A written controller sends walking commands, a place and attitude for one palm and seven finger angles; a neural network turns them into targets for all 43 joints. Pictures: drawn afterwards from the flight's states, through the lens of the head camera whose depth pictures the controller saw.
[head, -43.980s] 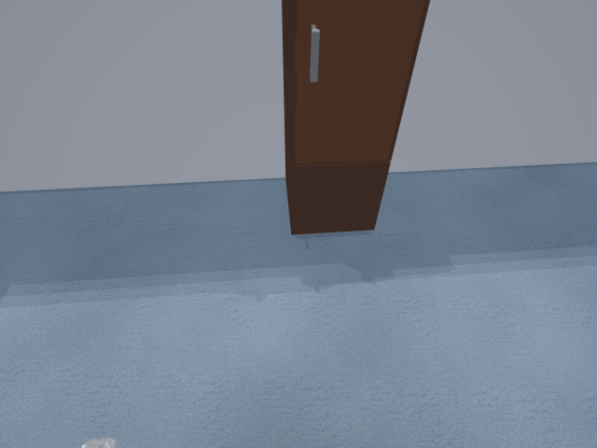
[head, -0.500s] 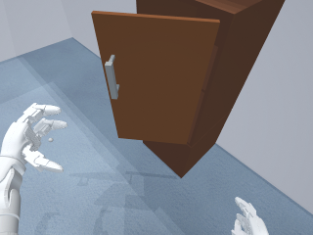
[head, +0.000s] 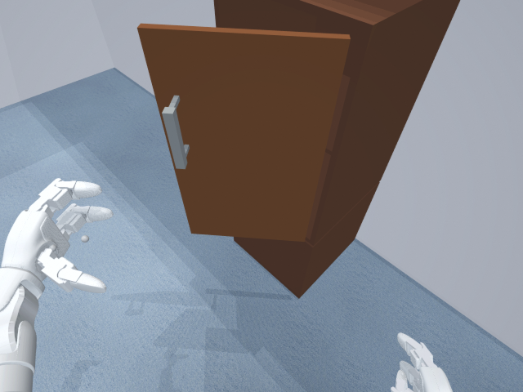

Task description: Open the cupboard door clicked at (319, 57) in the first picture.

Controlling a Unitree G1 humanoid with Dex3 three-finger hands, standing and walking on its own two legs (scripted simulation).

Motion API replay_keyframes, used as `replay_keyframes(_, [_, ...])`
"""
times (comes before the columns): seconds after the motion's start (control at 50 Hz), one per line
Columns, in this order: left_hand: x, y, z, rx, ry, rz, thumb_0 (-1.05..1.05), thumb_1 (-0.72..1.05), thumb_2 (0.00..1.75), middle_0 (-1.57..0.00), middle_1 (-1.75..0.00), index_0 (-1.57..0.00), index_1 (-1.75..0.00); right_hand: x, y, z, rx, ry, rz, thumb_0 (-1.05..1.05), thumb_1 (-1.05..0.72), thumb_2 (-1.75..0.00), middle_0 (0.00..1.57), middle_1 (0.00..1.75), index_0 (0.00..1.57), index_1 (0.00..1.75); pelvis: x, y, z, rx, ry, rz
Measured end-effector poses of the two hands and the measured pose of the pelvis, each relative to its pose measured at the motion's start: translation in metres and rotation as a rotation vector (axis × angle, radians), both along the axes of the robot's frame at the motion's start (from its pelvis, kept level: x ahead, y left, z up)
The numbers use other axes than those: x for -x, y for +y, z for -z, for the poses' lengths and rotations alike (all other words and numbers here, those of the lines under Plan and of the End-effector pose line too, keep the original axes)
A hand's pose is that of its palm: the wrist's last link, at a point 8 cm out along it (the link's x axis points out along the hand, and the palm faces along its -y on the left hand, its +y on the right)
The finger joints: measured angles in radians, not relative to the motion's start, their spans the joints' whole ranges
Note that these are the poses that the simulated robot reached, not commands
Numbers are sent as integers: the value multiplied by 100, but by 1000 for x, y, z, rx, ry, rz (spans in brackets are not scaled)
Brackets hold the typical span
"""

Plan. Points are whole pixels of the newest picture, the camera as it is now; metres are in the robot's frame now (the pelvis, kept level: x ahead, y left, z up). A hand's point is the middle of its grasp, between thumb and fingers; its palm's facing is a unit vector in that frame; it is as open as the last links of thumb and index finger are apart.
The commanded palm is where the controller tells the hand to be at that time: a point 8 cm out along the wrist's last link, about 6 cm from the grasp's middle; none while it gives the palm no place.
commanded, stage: move the hooked fingers beside the handle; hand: left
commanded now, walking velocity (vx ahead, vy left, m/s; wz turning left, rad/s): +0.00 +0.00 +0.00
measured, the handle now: (178, 133) +0.56 +0.21 +0.08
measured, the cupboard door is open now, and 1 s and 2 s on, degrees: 40 40 40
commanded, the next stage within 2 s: none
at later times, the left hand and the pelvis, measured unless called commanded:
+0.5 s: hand (106, 204) +0.35 +0.27 +0.10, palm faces +0.02 -1.00 -0.02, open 14.0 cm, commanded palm +0.33 +0.32 +0.09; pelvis -0.01 -0.02 -0.01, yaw -1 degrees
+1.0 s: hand (118, 176) +0.41 +0.27 +0.10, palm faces +0.00 -1.00 -0.01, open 14.0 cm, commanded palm +0.40 +0.32 +0.09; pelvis +0.00 +0.00 -0.01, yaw -2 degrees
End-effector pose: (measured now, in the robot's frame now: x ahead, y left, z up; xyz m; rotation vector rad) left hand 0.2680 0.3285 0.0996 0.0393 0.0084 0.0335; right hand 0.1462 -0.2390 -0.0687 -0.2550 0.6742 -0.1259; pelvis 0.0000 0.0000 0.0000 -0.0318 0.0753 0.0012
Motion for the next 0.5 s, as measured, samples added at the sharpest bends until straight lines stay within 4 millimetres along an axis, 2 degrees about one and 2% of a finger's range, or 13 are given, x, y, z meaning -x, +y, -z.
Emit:
replay_keyframes(0.12, [1, -4, 0, 4, 2, -5, -1, -50, 30, -30, -120, -30, -120, -4, -3, 0, -8, -12, -6, 1, -90, -90, 20, 30, 20, 30, 1, -6, 1, -4, 1, -1])
replay_keyframes(0.2, [-4, -2, 2, 7, 10, -22, -1, -50, 30, -30, -120, -30, -120, -3, -9, 2, 3, 0, -5, 1, -90, -90, 20, 30, 20, 30, 4, -10, 2, -4, 3, -6])
replay_keyframes(0.34, [-32, -5, -3, 10, -1, 1, -1, -50, 30, -30, -120, -30, -120, 10, -23, 8, 25, 47, 19, 1, -90, -90, 20, 30, 20, 30, 7, -16, 4, -5, 19, -7])
replay_keyframes(0.5, [-61, -7, -1, 19, 9, 12, -1, -50, 30, -30, -120, -30, -120, 40, -37, 15, 30, 125, 82, 1, -90, -90, 20, 30, 20, 30, 5, -17, 6, -10, 50, 18])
